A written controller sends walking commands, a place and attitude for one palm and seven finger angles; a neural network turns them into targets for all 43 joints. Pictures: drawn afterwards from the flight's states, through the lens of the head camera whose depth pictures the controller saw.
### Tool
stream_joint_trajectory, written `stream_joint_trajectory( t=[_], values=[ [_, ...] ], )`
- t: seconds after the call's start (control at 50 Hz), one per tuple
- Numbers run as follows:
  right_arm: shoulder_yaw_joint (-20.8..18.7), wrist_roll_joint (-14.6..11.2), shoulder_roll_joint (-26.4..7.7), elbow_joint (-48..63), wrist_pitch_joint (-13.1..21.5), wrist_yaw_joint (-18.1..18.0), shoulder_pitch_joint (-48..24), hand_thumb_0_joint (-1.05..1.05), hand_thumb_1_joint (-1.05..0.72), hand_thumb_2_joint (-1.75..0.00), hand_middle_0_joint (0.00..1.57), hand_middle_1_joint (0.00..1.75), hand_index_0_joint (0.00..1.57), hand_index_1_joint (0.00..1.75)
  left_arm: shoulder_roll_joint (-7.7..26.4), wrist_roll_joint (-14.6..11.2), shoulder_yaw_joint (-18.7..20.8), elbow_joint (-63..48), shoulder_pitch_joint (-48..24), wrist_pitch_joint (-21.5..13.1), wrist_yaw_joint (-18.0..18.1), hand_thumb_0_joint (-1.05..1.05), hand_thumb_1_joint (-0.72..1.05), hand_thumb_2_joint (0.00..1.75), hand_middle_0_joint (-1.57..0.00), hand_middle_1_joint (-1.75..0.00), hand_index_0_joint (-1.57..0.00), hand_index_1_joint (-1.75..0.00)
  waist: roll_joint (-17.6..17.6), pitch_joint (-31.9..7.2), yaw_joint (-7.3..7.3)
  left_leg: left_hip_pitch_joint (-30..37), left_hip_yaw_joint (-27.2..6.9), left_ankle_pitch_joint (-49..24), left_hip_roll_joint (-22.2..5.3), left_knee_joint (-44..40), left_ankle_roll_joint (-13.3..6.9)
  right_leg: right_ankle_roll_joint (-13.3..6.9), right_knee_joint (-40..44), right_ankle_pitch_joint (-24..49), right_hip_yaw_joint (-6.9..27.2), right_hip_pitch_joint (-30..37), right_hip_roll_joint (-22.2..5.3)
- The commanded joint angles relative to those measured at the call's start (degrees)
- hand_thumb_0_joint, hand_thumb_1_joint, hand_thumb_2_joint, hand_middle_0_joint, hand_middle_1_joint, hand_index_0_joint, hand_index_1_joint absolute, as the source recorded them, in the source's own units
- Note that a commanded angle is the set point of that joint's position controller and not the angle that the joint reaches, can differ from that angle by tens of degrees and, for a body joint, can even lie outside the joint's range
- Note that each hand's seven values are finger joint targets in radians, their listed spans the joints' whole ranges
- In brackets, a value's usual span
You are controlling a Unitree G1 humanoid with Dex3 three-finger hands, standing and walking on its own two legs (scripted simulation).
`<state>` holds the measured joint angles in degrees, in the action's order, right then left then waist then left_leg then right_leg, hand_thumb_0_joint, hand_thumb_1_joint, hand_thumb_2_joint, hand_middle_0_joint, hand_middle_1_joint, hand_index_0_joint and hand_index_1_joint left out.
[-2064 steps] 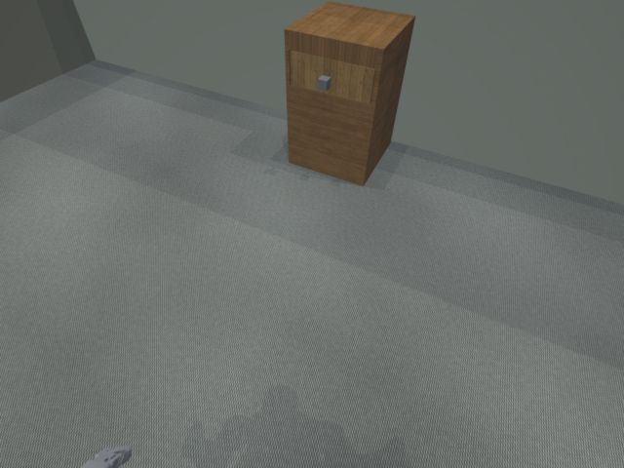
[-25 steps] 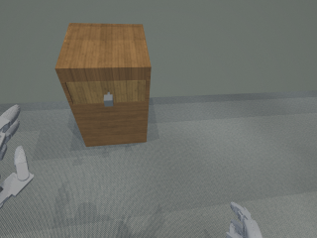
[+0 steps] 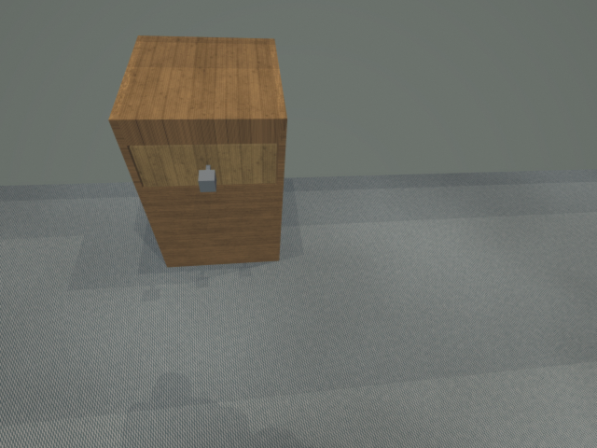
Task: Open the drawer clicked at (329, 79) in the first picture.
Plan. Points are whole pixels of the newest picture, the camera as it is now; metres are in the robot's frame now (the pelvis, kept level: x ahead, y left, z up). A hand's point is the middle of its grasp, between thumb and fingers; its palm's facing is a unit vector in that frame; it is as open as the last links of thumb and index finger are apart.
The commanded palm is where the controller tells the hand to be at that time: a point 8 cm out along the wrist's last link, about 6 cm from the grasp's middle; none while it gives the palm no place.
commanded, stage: let the arm hang, fingers relaxed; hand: left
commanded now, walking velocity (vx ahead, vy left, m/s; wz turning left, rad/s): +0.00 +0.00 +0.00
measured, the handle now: (207, 175) +0.80 +0.28 -0.25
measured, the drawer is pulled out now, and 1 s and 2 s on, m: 0.00 0.00 0.00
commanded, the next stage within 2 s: look to check the result in 0.72 s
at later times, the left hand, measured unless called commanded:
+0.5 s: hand out of the picture +0.00 +0.16 -0.17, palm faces +0.00 -0.98 -0.18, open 7.4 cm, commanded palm none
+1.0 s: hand out of the picture +0.01 +0.14 -0.18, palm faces +0.02 -0.99 -0.15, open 7.4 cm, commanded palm none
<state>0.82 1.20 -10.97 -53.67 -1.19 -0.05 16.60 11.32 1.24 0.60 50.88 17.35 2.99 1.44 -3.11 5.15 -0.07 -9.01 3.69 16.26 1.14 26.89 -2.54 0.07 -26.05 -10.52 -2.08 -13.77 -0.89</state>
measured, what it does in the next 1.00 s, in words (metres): stands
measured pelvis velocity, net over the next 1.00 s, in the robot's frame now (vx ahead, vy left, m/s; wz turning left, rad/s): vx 0.03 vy -0.01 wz -0.01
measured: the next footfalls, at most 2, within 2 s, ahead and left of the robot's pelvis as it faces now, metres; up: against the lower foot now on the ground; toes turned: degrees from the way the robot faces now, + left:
none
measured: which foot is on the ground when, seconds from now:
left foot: down 0.00-1.00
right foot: down 0.00-1.00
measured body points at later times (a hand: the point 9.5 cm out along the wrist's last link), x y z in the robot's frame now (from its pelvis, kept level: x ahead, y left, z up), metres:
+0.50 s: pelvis +0.01 +0.00 +0.00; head +0.03 -0.01 +0.45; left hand +0.01 +0.21 -0.16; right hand -0.03 -0.20 -0.16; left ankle -0.02 +0.09 -0.74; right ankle +0.04 -0.12 -0.74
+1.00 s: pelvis +0.03 -0.01 +0.00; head +0.05 +0.00 +0.45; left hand +0.01 +0.20 -0.16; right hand -0.01 -0.21 -0.16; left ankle -0.02 +0.09 -0.74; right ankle +0.04 -0.12 -0.74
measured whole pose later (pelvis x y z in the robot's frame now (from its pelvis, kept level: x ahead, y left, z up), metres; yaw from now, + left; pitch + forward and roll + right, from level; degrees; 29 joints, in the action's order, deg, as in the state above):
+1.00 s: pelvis +0.03 -0.01 +0.00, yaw -1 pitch -1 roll +0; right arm 0.1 0.7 -5.4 -64.6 0.4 -2.4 19.6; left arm 6.1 0.6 0.4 65.4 16.8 0.1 2.4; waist -0.2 4.4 0.5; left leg -4.6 4.0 16.7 0.5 22.7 -1.8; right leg -0.6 -24.1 -12.0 -1.7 -10.7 0.0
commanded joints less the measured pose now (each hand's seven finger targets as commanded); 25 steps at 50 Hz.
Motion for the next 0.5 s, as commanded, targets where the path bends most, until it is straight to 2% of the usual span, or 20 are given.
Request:
stream_joint_trajectory(
  t=[0.0,0.2,0.36,0.42,0.48],
  values=[
    [-1.6,-0.5,-5.1,0.9,1.4,-0.9,2.1,0.00,-0.90,-0.90,0.20,0.30,0.20,0.30,6.7,0.1,1.2,1.7,1.3,-2.6,0.3,0.00,0.90,0.90,-0.20,-0.30,-0.20,-0.30,8.6,-2.3,0.14,-4.8,-7.2,1.1,-5.7,-9.5,0.3,-1.9,5.8,-0.3,5.9,5.5,-4.1],
    [-1.4,-0.8,-3.0,-6.1,1.5,-1.7,8.3,0.00,-0.90,-0.90,0.20,0.30,0.20,0.30,3.8,-0.4,0.2,10.3,3.0,-3.0,0.9,0.00,0.90,0.90,-0.20,-0.30,-0.20,-0.30,0.8,0.6,0.53,-2.7,-6.8,-3.6,-6.4,-9.8,-0.1,-2.1,6.1,1.1,5.8,3.3,-4.3],
    [-1.2,-0.7,-0.7,-9.1,1.7,-2.0,9.7,0.00,-0.90,-0.90,0.20,0.30,0.20,0.30,2.1,-0.4,0.2,12.4,3.7,-3.1,1.3,0.00,0.90,0.90,-0.20,-0.30,-0.20,-0.30,1.5,2.0,0.59,-2.9,-6.3,-2.4,-6.1,-10.3,-0.1,-2.1,6.0,-0.1,6.2,2.4,-4.0],
    [-1.3,-0.7,0.3,-9.7,1.8,-2.0,9.9,0.00,-0.90,-0.90,0.20,0.30,0.20,0.30,1.6,-0.3,0.4,12.5,3.6,-3.1,1.4,0.00,0.90,0.90,-0.20,-0.30,-0.20,-0.30,3.2,2.6,0.50,-3.6,-6.3,-2.8,-6.1,-10.4,0.0,-2.1,5.7,0.7,6.1,2.7,-3.9],
    [-1.4,-0.6,0.7,-10.0,2.0,-2.1,9.9,0.00,-0.90,-0.90,0.20,0.30,0.20,0.30,1.1,-0.3,0.5,12.7,3.8,-3.3,1.4,0.00,0.90,0.90,-0.20,-0.30,-0.20,-0.30,3.2,2.4,0.50,-2.7,-5.8,-4.1,-6.1,-10.2,0.1,-2.2,5.7,1.8,6.0,2.3,-4.1]
  ],
)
